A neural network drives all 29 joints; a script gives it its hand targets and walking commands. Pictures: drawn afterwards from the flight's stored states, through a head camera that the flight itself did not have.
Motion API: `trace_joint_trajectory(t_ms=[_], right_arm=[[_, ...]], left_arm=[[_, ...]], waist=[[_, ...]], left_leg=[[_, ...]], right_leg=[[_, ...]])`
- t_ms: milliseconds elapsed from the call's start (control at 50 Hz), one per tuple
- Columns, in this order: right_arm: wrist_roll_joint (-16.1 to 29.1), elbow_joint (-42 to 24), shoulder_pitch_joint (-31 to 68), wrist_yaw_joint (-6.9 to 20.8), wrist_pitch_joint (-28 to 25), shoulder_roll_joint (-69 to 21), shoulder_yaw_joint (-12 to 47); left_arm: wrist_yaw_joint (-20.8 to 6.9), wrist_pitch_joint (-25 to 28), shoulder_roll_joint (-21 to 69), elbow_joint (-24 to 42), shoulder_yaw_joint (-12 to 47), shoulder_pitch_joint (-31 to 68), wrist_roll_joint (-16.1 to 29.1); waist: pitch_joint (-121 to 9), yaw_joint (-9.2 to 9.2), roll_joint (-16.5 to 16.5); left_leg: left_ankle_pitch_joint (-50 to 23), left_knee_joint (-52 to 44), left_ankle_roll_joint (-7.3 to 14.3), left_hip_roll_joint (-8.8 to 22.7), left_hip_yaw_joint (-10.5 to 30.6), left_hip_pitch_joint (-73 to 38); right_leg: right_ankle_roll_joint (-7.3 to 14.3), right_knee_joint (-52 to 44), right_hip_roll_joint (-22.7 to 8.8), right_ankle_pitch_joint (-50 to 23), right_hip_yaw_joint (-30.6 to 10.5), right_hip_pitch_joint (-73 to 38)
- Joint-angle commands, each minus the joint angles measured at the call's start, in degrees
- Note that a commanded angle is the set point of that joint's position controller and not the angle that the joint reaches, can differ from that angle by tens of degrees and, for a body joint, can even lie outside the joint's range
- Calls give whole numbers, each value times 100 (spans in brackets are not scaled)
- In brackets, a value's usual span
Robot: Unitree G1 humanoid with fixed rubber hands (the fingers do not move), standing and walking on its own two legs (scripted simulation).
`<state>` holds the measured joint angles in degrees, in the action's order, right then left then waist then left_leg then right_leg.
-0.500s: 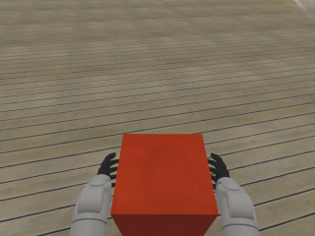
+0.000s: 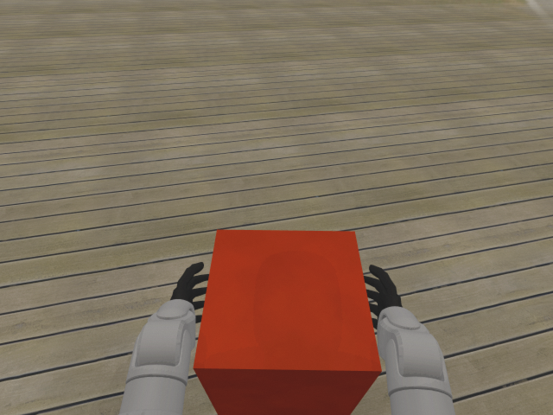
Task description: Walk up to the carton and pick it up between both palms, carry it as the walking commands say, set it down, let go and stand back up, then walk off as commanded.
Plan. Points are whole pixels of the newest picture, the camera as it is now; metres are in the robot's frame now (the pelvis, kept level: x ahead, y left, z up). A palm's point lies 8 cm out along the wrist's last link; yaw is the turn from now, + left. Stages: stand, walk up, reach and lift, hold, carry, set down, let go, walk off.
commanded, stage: hold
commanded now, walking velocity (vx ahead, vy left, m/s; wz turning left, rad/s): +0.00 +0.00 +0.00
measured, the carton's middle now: (284, 329) +0.28 +0.00 -0.02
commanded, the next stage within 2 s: carry in 0.76 s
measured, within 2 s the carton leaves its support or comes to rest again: neither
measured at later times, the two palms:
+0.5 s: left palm (186, 308) +0.28 +0.15 +0.03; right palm (392, 318) +0.27 -0.16 +0.04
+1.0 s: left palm (207, 280) +0.31 +0.12 +0.06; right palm (409, 290) +0.30 -0.18 +0.06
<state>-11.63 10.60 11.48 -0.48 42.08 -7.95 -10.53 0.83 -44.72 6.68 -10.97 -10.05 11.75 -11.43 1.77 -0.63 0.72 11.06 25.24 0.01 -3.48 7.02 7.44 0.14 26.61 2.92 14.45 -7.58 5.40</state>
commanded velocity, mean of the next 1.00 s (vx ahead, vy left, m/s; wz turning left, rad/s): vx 0.14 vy -0.06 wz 0.00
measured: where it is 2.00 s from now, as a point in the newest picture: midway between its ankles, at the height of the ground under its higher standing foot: (323, 396)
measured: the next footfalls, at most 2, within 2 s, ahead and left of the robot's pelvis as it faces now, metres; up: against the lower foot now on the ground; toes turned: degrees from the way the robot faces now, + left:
left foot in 1.16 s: +0.14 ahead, +0.07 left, +0.00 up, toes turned +10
right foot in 1.34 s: +0.22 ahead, -0.17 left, +0.00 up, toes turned -7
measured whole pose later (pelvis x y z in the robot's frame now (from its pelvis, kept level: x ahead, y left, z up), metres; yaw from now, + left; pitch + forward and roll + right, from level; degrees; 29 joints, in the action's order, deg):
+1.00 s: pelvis +0.03 -0.03 -0.01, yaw -1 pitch +2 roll -1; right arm -8.6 -2.5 6.8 -3.2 48.9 -7.4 -8.2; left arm 3.4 -50.4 7.1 -2.4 -7.7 10.6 -6.4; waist -9.8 1.3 -1.3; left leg 22.4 38.5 -1.0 2.2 3.3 20.4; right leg 2.5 29.8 2.5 16.6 2.6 14.8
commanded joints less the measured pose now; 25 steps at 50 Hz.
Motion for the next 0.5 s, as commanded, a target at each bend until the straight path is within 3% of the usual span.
trace_joint_trajectory(t_ms=[0, 40, 60, 80, 120, 160, 180, 260, 280, 320, 380, 440, 480], right_arm=[[1401, -420, 3253, 1364, -102, -5286, 3480], [1460, -459, 3072, 1384, -143, -5266, 3485], [1377, -532, 3104, 1372, -121, -5136, 3450], [1435, -634, 3111, 1377, -113, -5202, 3528], [1409, -585, 2912, 1386, -68, -5108, 3509], [1488, -840, 2999, 1384, -105, -5175, 3634], [1463, -799, 2862, 1398, -121, -5156, 3555], [1415, -708, 2842, 1391, -48, -4852, 3486], [1380, -805, 2844, 1385, -60, -4871, 3513], [1391, -766, 2855, 1417, -92, -4961, 3538], [1525, -1007, 2886, 1429, -123, -5061, 3728], [1421, -1008, 2824, 1366, -99, -4853, 3646], [1446, -924, 2738, 1359, -89, -4925, 3614]], left_arm=[[-1402, 389, 5347, 943, 3656, 3729, 1565], [-1394, 356, 5476, 940, 3773, 3564, 1597], [-1394, 337, 5505, 772, 3700, 3441, 1559], [-1399, 380, 5495, 1043, 3827, 3632, 1676], [-1381, 299, 5534, 863, 3728, 3309, 1560], [-1352, 399, 5458, 1334, 3874, 3405, 1651], [-1346, 357, 5594, 1348, 4028, 3485, 1687], [-1276, 289, 5293, 822, 3531, 2938, 1387], [-1287, 314, 5331, 907, 3630, 3060, 1472], [-1285, 349, 5320, 1160, 3751, 3193, 1494], [-1279, 387, 5367, 1349, 3883, 3222, 1551], [-1235, 309, 5289, 1146, 3759, 2995, 1459], [-1248, 357, 5260, 1373, 3866, 3182, 1564]], waist=[[-1756, -15, 2], [-1802, -65, -255], [-1766, -65, -46], [-1803, -30, 49], [-1721, -114, -198], [-1961, -11, 7], [-1995, -134, -302], [-1367, -22, -160], [-1390, -28, 54], [-1568, -30, -173], [-1794, 30, -19], [-1592, 33, -206], [-1776, 12, -149]], left_leg=[[-535, -361, -78, -233, -305, -977], [-951, -372, -119, -198, -281, -998], [-1065, -376, -108, -185, -228, -1017], [-997, -376, -89, -142, -196, -982], [-1150, -432, -99, -167, -223, -965], [-1397, -400, -105, -169, -219, -1101], [-1416, -401, -146, -182, -207, -1109], [-1067, -550, -96, -177, -270, -775], [-961, -548, -60, -123, -191, -846], [-964, -529, -101, -157, -231, -959], [-1142, -451, -91, -188, -224, -987], [-1135, -486, -88, -207, -278, -996], [-1218, -459, -73, -190, -235, -1069]], right_leg=[[-17, -648, 193, -653, 337, 323], [14, -608, 201, -1132, 319, 185], [-2, -611, 229, -1142, 345, 200], [-8, -597, 262, -1096, 333, 217], [13, -642, 239, -1269, 331, 147], [-46, -610, 288, -1423, 321, 70], [24, -599, 282, -1418, 306, -11], [-28, -658, 249, -1097, 355, 80], [9, -690, 287, -924, 339, 162], [28, -700, 272, -1031, 309, 174], [-26, -639, 302, -1171, 351, 60], [-8, -649, 241, -1211, 314, 193], [5, -642, 249, -1248, 303, 150]])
